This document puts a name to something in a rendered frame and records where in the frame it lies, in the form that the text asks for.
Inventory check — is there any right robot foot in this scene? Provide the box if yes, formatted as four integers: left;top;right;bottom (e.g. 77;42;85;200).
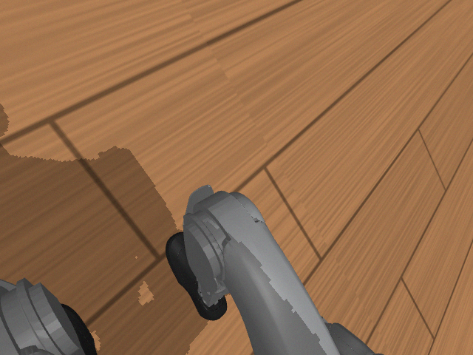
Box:
166;232;227;320

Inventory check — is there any left robot foot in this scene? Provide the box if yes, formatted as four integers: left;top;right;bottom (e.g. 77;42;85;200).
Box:
61;304;97;355

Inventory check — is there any right robot hand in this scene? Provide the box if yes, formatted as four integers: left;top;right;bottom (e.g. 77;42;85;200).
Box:
321;317;375;355

